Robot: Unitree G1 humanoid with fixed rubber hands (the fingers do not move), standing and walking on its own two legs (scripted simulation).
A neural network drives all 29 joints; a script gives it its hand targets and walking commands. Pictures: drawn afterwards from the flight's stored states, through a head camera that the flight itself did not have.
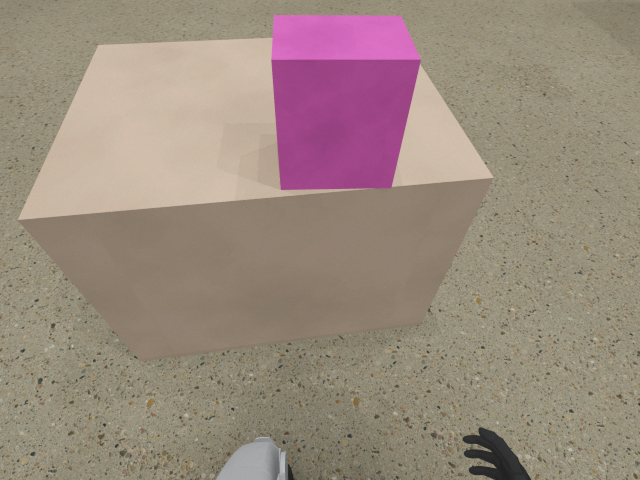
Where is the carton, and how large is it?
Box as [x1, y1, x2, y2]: [271, 15, 420, 189]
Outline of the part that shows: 274,15 271,62 281,189 391,187 420,58 401,17 353,15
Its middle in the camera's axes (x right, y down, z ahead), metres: +0.03 -0.24 +0.72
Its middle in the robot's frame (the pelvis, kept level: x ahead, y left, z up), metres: +0.71 -0.02 +0.07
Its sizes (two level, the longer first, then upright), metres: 0.223 0.161 0.262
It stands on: a pedestal, 0.67 m high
